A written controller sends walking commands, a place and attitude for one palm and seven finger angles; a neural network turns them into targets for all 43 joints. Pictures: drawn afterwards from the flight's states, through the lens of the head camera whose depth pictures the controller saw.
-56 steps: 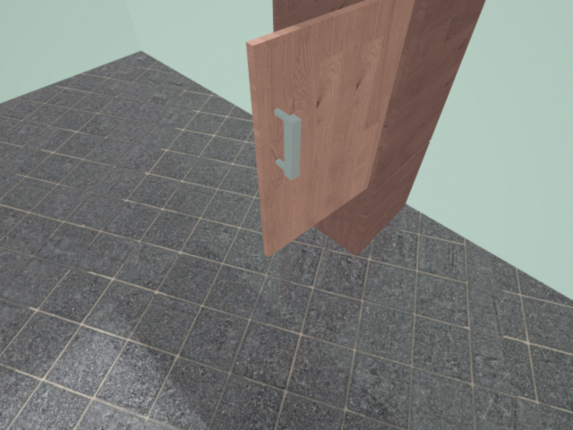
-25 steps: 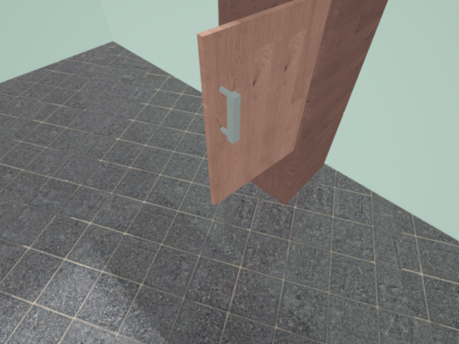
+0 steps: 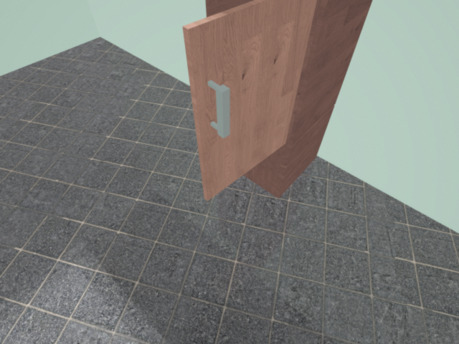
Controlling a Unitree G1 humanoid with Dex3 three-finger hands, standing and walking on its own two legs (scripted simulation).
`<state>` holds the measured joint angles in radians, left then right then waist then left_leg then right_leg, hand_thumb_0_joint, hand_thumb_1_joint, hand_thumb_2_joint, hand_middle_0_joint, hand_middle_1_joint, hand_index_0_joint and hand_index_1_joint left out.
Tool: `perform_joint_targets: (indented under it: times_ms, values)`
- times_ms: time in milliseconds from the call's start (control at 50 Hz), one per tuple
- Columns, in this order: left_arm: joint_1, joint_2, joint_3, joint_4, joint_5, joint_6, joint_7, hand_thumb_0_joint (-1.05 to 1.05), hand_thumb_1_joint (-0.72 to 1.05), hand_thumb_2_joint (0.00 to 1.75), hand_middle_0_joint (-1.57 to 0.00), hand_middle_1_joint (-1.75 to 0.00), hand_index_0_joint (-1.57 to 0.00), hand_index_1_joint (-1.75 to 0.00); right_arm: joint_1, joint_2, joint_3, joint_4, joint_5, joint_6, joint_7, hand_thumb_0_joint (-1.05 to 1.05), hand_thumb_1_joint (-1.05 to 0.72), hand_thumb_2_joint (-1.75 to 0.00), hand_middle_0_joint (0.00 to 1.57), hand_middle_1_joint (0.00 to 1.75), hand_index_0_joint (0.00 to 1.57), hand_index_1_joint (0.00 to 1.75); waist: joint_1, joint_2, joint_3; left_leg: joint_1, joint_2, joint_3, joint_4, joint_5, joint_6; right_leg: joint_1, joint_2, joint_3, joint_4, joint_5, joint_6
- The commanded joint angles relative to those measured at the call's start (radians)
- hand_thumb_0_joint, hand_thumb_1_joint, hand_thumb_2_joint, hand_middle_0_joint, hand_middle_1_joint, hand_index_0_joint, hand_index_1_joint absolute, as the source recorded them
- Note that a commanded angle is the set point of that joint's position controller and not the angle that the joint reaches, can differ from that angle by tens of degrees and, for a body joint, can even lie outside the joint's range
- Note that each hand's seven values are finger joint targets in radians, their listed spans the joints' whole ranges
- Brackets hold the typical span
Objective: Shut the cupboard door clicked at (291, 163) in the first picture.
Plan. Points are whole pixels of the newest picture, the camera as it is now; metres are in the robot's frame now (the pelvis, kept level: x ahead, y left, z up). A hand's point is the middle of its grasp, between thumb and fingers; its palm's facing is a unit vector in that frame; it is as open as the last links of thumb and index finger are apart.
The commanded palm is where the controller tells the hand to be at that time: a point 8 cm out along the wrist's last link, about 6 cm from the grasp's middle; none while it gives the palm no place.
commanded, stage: walk around to get in front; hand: left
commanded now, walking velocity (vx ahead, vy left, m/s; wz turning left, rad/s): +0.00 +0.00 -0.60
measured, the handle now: (218, 109) +0.62 +0.08 +0.04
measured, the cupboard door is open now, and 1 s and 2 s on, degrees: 84 84 84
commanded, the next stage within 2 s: none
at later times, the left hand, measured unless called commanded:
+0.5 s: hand out of the picture +0.08 +0.15 -0.17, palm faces -0.18 -0.93 -0.30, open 7.3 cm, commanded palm none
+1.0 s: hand out of the picture +0.14 +0.17 -0.19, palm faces -0.39 -0.89 -0.24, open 7.4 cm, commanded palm none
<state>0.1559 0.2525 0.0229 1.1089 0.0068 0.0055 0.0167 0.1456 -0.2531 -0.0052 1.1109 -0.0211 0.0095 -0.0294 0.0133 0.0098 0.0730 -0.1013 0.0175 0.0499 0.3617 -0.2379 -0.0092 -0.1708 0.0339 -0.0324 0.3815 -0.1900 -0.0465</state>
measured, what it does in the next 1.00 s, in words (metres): steps on the spot, turning right: left foot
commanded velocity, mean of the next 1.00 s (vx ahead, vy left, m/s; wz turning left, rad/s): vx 0.00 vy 0.00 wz -0.60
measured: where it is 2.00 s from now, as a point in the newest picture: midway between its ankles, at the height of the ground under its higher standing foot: outside the picture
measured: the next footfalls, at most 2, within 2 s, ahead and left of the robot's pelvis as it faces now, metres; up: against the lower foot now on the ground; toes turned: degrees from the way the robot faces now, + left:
left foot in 0.96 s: +0.09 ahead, +0.09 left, +0.00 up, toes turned -31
right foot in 1.34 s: -0.05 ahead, -0.14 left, +0.00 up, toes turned -49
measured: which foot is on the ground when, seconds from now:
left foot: down 0.00-0.36, up 0.38-0.94, down 0.96-1.00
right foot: down 0.00-0.96, up 0.98-1.00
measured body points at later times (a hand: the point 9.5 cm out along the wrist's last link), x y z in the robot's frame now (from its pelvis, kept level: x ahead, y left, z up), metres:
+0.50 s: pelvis -0.02 -0.05 -0.01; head +0.04 -0.09 +0.43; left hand +0.09 +0.19 -0.15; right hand -0.01 -0.31 -0.18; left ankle -0.03 +0.12 -0.66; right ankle -0.03 -0.11 -0.75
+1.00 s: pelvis +0.00 -0.01 -0.01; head +0.06 -0.02 +0.43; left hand +0.16 +0.21 -0.17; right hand +0.01 -0.29 -0.14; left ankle +0.06 +0.11 -0.75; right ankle -0.04 -0.11 -0.73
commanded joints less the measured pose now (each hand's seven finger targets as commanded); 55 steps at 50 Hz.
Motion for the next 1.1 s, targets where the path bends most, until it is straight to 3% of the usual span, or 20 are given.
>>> perform_joint_targets:
  times_ms: [0, 80, 140, 200, 300, 320, 340, 360, 380, 480, 560, 740, 860, 900, 920, 940, 960, 980, 1020, 1080]
  values:
    - [0.016, 0.142, 0.044, -0.082, 0.011, 0.014, -0.001, 0.00, 0.90, 0.90, -0.20, -0.30, -0.20, -0.30, 0.082, -0.119, -0.044, -0.063, 0.003, 0.009, -0.018, 0.00, -0.90, -0.90, 0.20, 0.30, 0.20, 0.30, -0.025, -0.024, -0.058, -0.023, 0.130, -0.026, 0.038, 0.100, 0.016, -0.034, -0.150, 0.173, 0.026, 0.277, -0.010]
    - [0.008, 0.135, 0.056, -0.131, 0.017, 0.026, -0.011, 0.00, 0.90, 0.90, -0.20, -0.30, -0.20, -0.30, 0.082, -0.124, -0.063, -0.108, 0.002, 0.013, -0.021, 0.00, -0.90, -0.90, 0.20, 0.30, 0.20, 0.30, -0.030, -0.017, -0.050, -0.034, 0.158, -0.038, 0.054, 0.011, 0.034, -0.126, -0.118, 0.198, 0.077, 0.190, -0.011]
    - [0.008, 0.100, 0.059, -0.166, 0.016, 0.031, -0.022, 0.00, 0.90, 0.90, -0.20, -0.30, -0.20, -0.30, 0.072, -0.155, -0.076, -0.134, -0.003, 0.006, -0.025, 0.00, -0.90, -0.90, 0.20, 0.30, 0.20, 0.30, -0.023, 0.116, -0.058, -0.021, 0.270, -0.125, -0.017, 0.040, 0.091, -0.195, -0.041, 0.121, 0.269, 0.094, 0.016]
    - [-0.010, 0.074, 0.074, -0.204, 0.020, 0.047, -0.029, 0.00, 0.90, 0.90, -0.20, -0.30, -0.20, -0.30, 0.068, -0.151, -0.076, -0.153, -0.010, -0.007, -0.029, 0.00, -0.90, -0.90, 0.20, 0.30, 0.20, 0.30, -0.013, 0.185, -0.036, -0.038, 0.406, -0.174, -0.073, 0.299, 0.205, -0.279, -0.040, 0.065, 0.615, -0.337, 0.052]
    - [0.118, 0.049, 0.080, -0.183, 0.017, 0.024, -0.039, 0.00, 0.90, 0.90, -0.20, -0.30, -0.20, -0.30, 0.010, -0.162, -0.089, -0.182, -0.008, 0.000, -0.023, 0.00, -0.90, -0.90, 0.20, 0.30, 0.20, 0.30, 0.047, 0.083, -0.092, -0.046, 0.292, 0.039, 0.223, 0.347, 0.073, -0.051, -0.049, -0.020, 0.185, -0.098, 0.047]
    - [0.181, 0.117, 0.091, -0.163, 0.025, 0.011, -0.032, 0.00, 0.90, 0.90, -0.20, -0.30, -0.20, -0.30, 0.015, -0.137, -0.090, -0.192, 0.006, 0.006, -0.017, 0.00, -0.90, -0.90, 0.20, 0.30, 0.20, 0.30, 0.072, -0.107, -0.103, -0.152, 0.199, 0.105, 0.425, 0.141, 0.010, 0.056, -0.122, 0.099, 0.002, 0.171, 0.024]
    - [0.217, 0.230, 0.115, -0.160, 0.032, 0.001, -0.012, 0.00, 0.90, 0.90, -0.20, -0.30, -0.20, -0.30, -0.007, -0.056, -0.076, -0.242, 0.013, 0.007, -0.010, 0.00, -0.90, -0.90, 0.20, 0.30, 0.20, 0.30, 0.085, -0.434, -0.088, -0.449, 0.025, 0.115, 0.694, -0.391, -0.050, 0.159, -0.374, 0.526, -0.054, 0.556, -0.084]
    - [0.239, 0.223, 0.112, -0.159, 0.012, 0.004, 0.001, 0.00, 0.90, 0.90, -0.20, -0.30, -0.20, -0.30, -0.021, -0.086, -0.077, -0.253, 0.011, 0.024, -0.011, 0.00, -0.90, -0.90, 0.20, 0.30, 0.20, 0.30, 0.088, -0.338, -0.106, -0.446, 0.037, -0.038, 0.796, -0.417, -0.044, 0.116, -0.418, 0.538, -0.047, 0.597, -0.159]
    - [0.189, 0.209, 0.107, -0.174, 0.015, 0.008, 0.006, 0.00, 0.90, 0.90, -0.20, -0.30, -0.20, -0.30, -0.020, -0.067, -0.077, -0.241, 0.014, 0.029, -0.007, 0.00, -0.90, -0.90, 0.20, 0.30, 0.20, 0.30, 0.059, -0.237, -0.065, -0.476, 0.062, -0.072, 0.842, -0.365, -0.039, 0.070, -0.395, 0.475, -0.058, 0.361, -0.192]
    - [0.128, 0.144, 0.094, -0.214, 0.012, -0.009, 0.014, 0.00, 0.90, 0.90, -0.20, -0.30, -0.20, -0.30, -0.035, -0.047, -0.077, -0.222, 0.010, 0.028, 0.001, 0.00, -0.90, -0.90, 0.20, 0.30, 0.20, 0.30, 0.018, -0.041, -0.137, -0.483, 0.056, -0.096, 0.831, -0.144, -0.065, 0.114, -0.258, 0.397, -0.007, 0.415, -0.121]
    - [0.157, 0.133, 0.094, -0.208, 0.013, -0.007, 0.013, 0.00, 0.90, 0.90, -0.20, -0.30, -0.20, -0.30, -0.063, -0.047, -0.077, -0.240, 0.011, 0.033, -0.004, 0.00, -0.90, -0.90, 0.20, 0.30, 0.20, 0.30, 0.026, -0.102, -0.148, -0.497, 0.043, -0.105, 0.782, -0.114, -0.073, 0.142, -0.223, 0.397, -0.009, 0.424, -0.082]
    - [0.177, 0.151, 0.103, -0.225, 0.022, 0.003, 0.001, 0.00, 0.90, 0.90, -0.20, -0.30, -0.20, -0.30, -0.145, -0.053, -0.073, -0.289, 0.014, 0.020, -0.007, 0.00, -0.90, -0.90, 0.20, 0.30, 0.20, 0.30, 0.046, -0.148, -0.105, -0.447, 0.005, -0.105, 0.602, -0.173, -0.065, 0.081, -0.216, 0.504, -0.013, 0.371, -0.149]
    - [0.119, 0.164, 0.110, -0.241, 0.023, 0.010, 0.005, 0.00, 0.90, 0.90, -0.20, -0.30, -0.20, -0.30, -0.070, -0.046, -0.070, -0.290, 0.029, 0.001, -0.010, 0.00, -0.90, -0.90, 0.20, 0.30, 0.20, 0.30, 0.011, -0.156, -0.155, -0.250, -0.031, -0.099, 0.297, -0.157, -0.042, 0.016, -0.182, 0.553, 0.052, 0.422, -0.126]
    - [0.068, 0.149, 0.105, -0.255, 0.012, 0.014, 0.005, 0.00, 0.90, 0.90, -0.20, -0.30, -0.20, -0.30, 0.034, -0.071, -0.071, -0.260, 0.030, -0.012, -0.019, 0.00, -0.90, -0.90, 0.20, 0.30, 0.20, 0.30, -0.040, -0.124, -0.197, -0.006, 0.002, -0.104, 0.059, -0.002, -0.028, -0.114, -0.123, 0.499, 0.120, 0.314, -0.054]
    - [0.076, 0.100, 0.094, -0.268, 0.002, 0.016, 0.000, 0.00, 0.90, 0.90, -0.20, -0.30, -0.20, -0.30, 0.066, -0.138, -0.081, -0.254, 0.020, -0.024, -0.025, 0.00, -0.90, -0.90, 0.20, 0.30, 0.20, 0.30, -0.052, 0.051, -0.204, 0.146, 0.174, -0.271, -0.065, -0.007, 0.023, -0.299, -0.008, 0.390, 0.221, 0.050, 0.000]
    - [0.071, 0.067, 0.085, -0.286, -0.001, 0.014, -0.016, 0.00, 0.90, 0.90, -0.20, -0.30, -0.20, -0.30, 0.079, -0.223, -0.095, -0.268, 0.007, -0.026, -0.027, 0.00, -0.90, -0.90, 0.20, 0.30, 0.20, 0.30, -0.046, 0.295, -0.178, 0.185, 0.435, -0.514, -0.112, 0.164, 0.129, -0.448, 0.084, 0.185, 0.452, -0.425, 0.066]
    - [0.035, 0.103, 0.087, -0.294, 0.014, 0.016, -0.018, 0.00, 0.90, 0.90, -0.20, -0.30, -0.20, -0.30, 0.084, -0.217, -0.087, -0.278, 0.002, -0.016, -0.028, 0.00, -0.90, -0.90, 0.20, 0.30, 0.20, 0.30, -0.052, 0.200, -0.128, 0.079, 0.502, -0.503, -0.081, 0.276, 0.197, -0.437, 0.014, 0.150, 0.610, -0.439, 0.087]
    - [0.058, 0.102, 0.095, -0.310, 0.020, 0.017, -0.027, 0.00, 0.90, 0.90, -0.20, -0.30, -0.20, -0.30, 0.031, -0.193, -0.079, -0.305, -0.010, -0.012, -0.034, 0.00, -0.90, -0.90, 0.20, 0.30, 0.20, 0.30, -0.012, 0.129, -0.084, -0.036, 0.474, -0.420, -0.080, 0.298, 0.219, -0.416, -0.006, 0.111, 0.719, -0.405, 0.102]
    - [0.068, 0.093, 0.103, -0.253, 0.026, 0.031, -0.038, 0.00, 0.90, 0.90, -0.20, -0.30, -0.20, -0.30, -0.002, -0.134, -0.055, -0.301, -0.012, -0.017, -0.030, 0.00, -0.90, -0.90, 0.20, 0.30, 0.20, 0.30, 0.018, 0.184, -0.067, -0.073, 0.324, -0.240, -0.054, 0.370, 0.144, -0.412, -0.012, 0.107, 0.839, -0.283, 0.111]
    - [0.059, 0.067, 0.089, -0.262, 0.019, 0.036, -0.052, 0.00, 0.90, 0.90, -0.20, -0.30, -0.20, -0.30, 0.036, -0.117, -0.055, -0.293, -0.009, -0.019, -0.029, 0.00, -0.90, -0.90, 0.20, 0.30, 0.20, 0.30, 0.009, 0.174, -0.086, 0.022, 0.254, -0.071, 0.011, 0.554, 0.111, -0.444, -0.030, 0.040, 0.817, -0.226, 0.119]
